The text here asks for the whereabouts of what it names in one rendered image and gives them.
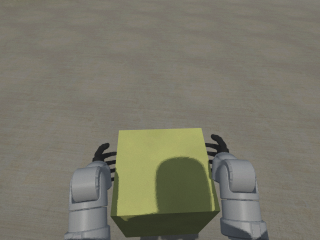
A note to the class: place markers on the robot left hand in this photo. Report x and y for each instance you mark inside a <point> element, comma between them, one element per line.
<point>98,156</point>

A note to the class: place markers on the robot right forearm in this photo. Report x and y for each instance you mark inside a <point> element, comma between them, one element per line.
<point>241,216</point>

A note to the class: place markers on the carton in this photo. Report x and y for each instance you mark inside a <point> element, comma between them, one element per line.
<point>162,183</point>

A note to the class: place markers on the robot left forearm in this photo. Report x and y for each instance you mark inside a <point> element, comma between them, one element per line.
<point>88,194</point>

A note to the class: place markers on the robot right hand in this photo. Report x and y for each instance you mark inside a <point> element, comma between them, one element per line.
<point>220,147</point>

